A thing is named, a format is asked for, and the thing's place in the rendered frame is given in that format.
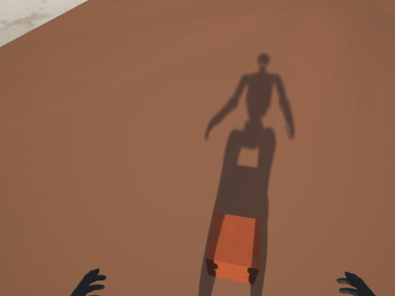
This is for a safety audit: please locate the carton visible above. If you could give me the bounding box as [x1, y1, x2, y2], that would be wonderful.
[206, 212, 262, 285]

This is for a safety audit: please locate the left robot hand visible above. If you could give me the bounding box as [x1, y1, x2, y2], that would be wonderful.
[71, 268, 106, 296]

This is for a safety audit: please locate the right robot hand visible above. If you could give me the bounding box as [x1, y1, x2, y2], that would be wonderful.
[337, 272, 376, 296]

